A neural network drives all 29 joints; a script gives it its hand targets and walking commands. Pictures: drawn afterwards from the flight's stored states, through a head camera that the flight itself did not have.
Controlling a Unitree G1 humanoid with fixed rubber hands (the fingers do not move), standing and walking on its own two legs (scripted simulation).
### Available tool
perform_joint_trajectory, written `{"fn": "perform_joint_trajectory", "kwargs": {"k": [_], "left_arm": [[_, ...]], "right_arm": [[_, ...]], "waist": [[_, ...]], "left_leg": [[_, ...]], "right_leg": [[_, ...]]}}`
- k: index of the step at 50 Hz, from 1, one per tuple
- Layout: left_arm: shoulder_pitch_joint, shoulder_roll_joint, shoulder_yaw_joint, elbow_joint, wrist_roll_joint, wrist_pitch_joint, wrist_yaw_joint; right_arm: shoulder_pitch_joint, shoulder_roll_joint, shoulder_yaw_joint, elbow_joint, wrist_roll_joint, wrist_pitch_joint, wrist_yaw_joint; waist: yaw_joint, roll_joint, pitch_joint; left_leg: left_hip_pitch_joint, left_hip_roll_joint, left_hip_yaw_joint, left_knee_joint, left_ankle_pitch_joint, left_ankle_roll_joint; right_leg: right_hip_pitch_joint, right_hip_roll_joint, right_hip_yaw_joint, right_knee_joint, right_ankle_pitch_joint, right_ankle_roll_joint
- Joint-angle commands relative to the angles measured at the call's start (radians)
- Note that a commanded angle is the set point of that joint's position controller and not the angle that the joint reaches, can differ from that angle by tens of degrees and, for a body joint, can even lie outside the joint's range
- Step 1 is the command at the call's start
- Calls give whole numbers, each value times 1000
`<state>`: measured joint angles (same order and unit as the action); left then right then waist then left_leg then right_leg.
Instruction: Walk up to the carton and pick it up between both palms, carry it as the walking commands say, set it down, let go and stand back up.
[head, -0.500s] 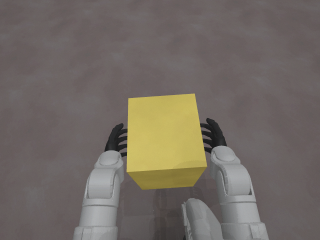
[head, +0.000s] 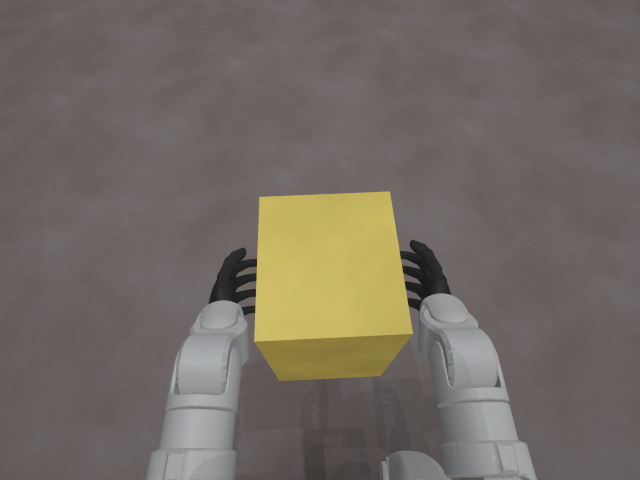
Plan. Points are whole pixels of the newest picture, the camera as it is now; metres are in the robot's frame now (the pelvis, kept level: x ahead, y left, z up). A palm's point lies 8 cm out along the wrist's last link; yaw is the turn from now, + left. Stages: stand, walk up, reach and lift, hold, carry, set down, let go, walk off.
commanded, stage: carry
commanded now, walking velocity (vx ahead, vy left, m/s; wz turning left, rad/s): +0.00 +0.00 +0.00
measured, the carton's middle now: (327, 298) +0.35 +0.02 -0.05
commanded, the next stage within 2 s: none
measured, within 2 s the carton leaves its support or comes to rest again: neither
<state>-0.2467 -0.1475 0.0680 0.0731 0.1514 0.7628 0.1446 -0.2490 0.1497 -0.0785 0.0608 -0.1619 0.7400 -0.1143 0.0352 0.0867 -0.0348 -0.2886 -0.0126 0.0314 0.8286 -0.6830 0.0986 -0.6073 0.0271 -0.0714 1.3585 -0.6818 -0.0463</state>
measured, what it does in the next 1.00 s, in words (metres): walks ahead: right foot, then left foot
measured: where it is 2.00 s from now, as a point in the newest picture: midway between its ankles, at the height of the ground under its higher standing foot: (310, 159)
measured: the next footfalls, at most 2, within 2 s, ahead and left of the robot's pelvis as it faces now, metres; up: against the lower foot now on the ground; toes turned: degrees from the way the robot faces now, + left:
right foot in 0.10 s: +0.18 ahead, -0.09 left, +0.00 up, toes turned -6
left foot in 0.38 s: +0.49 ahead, +0.12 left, +0.00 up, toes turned -2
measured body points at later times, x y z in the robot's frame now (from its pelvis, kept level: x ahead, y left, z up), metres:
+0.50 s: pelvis +0.45 +0.06 -0.02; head +0.50 +0.07 +0.42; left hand +0.76 +0.19 -0.02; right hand +0.76 -0.07 -0.01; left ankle +0.45 +0.12 -0.69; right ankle +0.24 -0.07 -0.56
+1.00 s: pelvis +0.82 +0.08 +0.02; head +0.84 +0.08 +0.47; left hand +1.11 +0.23 +0.03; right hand +1.14 -0.03 +0.02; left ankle +0.78 +0.17 -0.68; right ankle +0.77 +0.03 -0.69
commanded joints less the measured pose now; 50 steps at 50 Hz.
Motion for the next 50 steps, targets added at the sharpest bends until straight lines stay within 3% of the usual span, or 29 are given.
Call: {"fn": "perform_joint_trajectory", "kwargs": {"k": [1, 4, 5, 6, 7, 8, 10, 12, 15, 16, 17, 18, 19, 20, 21, 23, 26, 30, 32, 34, 36, 37, 38, 39, 40, 41, 44, 48, 50], "left_arm": [[-537, -1035, -678, -145, -347, -50, -290], [-675, -970, -706, -344, -352, -62, -269], [-627, -949, -666, -326, -308, -47, -265], [-538, -960, -632, -233, -296, -42, -267], [-420, -940, -566, -112, -223, -35, -265], [-380, -955, -552, -98, -186, -62, -251], [-489, -965, -579, -114, -194, -82, -234], [-489, -1013, -665, -183, -256, -89, -239], [-670, -1004, -761, -348, -348, -100, -257], [-711, -995, -777, -400, -364, -101, -267], [-761, -992, -805, -442, -411, -95, -284], [-743, -1006, -786, -381, -421, -81, -291], [-701, -1009, -754, -287, -409, -64, -291], [-613, -1007, -736, -197, -404, -51, -297], [-615, -1024, -738, -186, -383, -57, -314], [-681, -1011, -737, -202, -383, -67, -312], [-611, -1051, -711, -143, -362, -73, -300], [-569, -1032, -707, -245, -355, -107, -278], [-546, -1015, -697, -283, -326, -103, -263], [-533, -976, -650, -257, -269, -83, -252], [-534, -964, -607, -235, -231, -62, -245], [-445, -970, -563, -147, -194, -53, -244], [-378, -957, -572, -142, -180, -48, -244], [-384, -1004, -585, -79, -171, -48, -236], [-395, -979, -565, -66, -165, -48, -250], [-406, -974, -549, -18, -147, -45, -247], [-532, -1005, -578, -80, -207, -74, -276], [-592, -1051, -645, -62, -275, -103, -318], [-585, -1073, -654, -42, -292, -112, -327]], "right_arm": [[-504, 1022, 683, -233, 310, -24, 225], [-599, 1014, 704, -316, 356, -13, 238], [-499, 1010, 673, -237, 341, 9, 246], [-474, 987, 654, -173, 338, 10, 249], [-479, 1003, 633, -131, 316, 10, 255], [-477, 1032, 636, -120, 328, -4, 283], [-644, 997, 625, -145, 369, -55, 300], [-537, 1015, 608, -128, 372, -69, 300], [-473, 972, 550, -146, 310, -89, 269], [-417, 995, 548, -130, 292, -84, 257], [-468, 1000, 568, -196, 276, -83, 242], [-464, 1025, 563, -174, 255, -77, 235], [-485, 999, 557, -172, 234, -69, 234], [-469, 942, 522, -138, 232, -67, 230], [-461, 956, 524, -154, 219, -66, 227], [-450, 1010, 537, -96, 224, -54, 235], [-493, 1045, 607, -148, 290, -73, 239], [-506, 1063, 717, -237, 355, -80, 234], [-560, 1051, 769, -308, 400, -66, 246], [-658, 1016, 753, -313, 398, -42, 251], [-540, 1002, 697, -195, 374, -12, 265], [-532, 997, 676, -130, 367, -4, 275], [-484, 1017, 673, -118, 360, 1, 281], [-524, 1044, 662, -112, 366, -12, 301], [-494, 1036, 642, -72, 338, -13, 301], [-535, 1026, 627, -45, 335, -23, 308], [-513, 1050, 597, 20, 311, -43, 308], [-500, 1057, 576, -6, 232, -84, 274], [-585, 1053, 612, -97, 241, -106, 258]], "waist": [[-96, 72, -447], [-32, 1, -474], [-8, -28, -507], [72, -92, -604], [67, -464, -699], [91, -638, -691], [102, -215, -322], [92, -18, -215], [33, -25, -350], [-10, -13, -396], [-31, -78, -428], [-49, -197, -500], [-85, -176, -611], [-39, 163, -634], [-55, 153, -663], [-55, 99, -566], [-66, 144, -484], [-97, 59, -486], [-93, 27, -464], [-59, -35, -485], [-24, -7, -514], [46, -43, -569], [51, -291, -671], [26, -287, -670], [20, -265, -634], [22, -137, -527], [3, -59, -326], [-11, -234, -422], [-12, -332, -442]], "left_leg": [[993, 175, -197, -102, 2130, -6], [569, 23, 57, -2, 2223, -136], [324, 36, 72, 172, 2174, -169], [8, 34, 111, 634, 1813, -219], [-418, -170, 3, 958, 208, -244], [-706, -183, -154, 1137, -184, -206], [-919, -133, -229, 1113, -348, -133], [-1063, -102, -335, 1130, -526, -83], [-855, 15, -306, 610, -329, -58], [-551, 39, -161, 199, -19, -45], [-170, -35, 2, -114, 354, -56], [167, -83, 124, -264, 842, -56], [460, 82, -100, -224, 1347, 82], [593, 398, -602, -175, 2267, 237], [661, 347, -549, -172, 2381, 254], [600, 307, -502, -190, 2056, 129], [741, 267, -428, -137, 2024, 95], [916, 183, -358, -88, 1952, 42], [779, 117, -198, -157, 1909, -35], [443, 53, -42, -150, 1833, -104], [221, 68, -8, 71, 1762, -133], [75, 39, 53, 376, 1490, -182], [-196, -105, 32, 759, 426, -246], [-219, -105, -94, 729, 80, -194], [-288, -76, -127, 807, 56, -167], [-312, -67, -110, 738, 65, -140], [-319, -16, -136, 526, 22, -103], [-208, -6, -40, -82, 143, -75], [-84, -41, 47, -224, 319, -63]], "right_leg": [[-613, 21, -112, -44, -44, 10], [35, 132, -310, -627, 426, 7], [381, 165, -334, -724, 637, 7], [774, -13, -45, -859, 1185, -141], [1227, -389, 474, -615, 2290, -373], [1342, -461, 690, -603, 2237, -486], [1002, -379, 769, -689, 1725, -407], [936, -374, 790, -636, 1459, -362], [831, -352, 552, -608, 1280, -208], [665, -268, 317, -620, 1282, -125], [486, -142, 75, -517, 1221, -59], [373, -88, -13, -368, 1153, -28], [186, -49, 23, -134, 666, 22], [20, 97, 36, 204, 101, 115], [65, 85, 107, 262, 122, 88], [-39, 54, 161, 270, 146, 89], [-344, -2, 96, 313, 74, 53], [-640, -3, 9, 193, -80, 16], [-476, 29, -106, -145, 93, -5], [48, 114, -195, -570, 479, 0], [448, 136, -217, -742, 792, -24], [676, 10, -53, -837, 1130, -147], [963, -355, 417, -750, 1894, -349], [970, -444, 545, -720, 2009, -402], [952, -446, 582, -764, 1866, -423], [830, -422, 582, -808, 1725, -397], [607, -360, 491, -826, 1504, -329], [713, -242, 228, -734, 1623, -146], [697, -205, 157, -706, 1645, -112]]}}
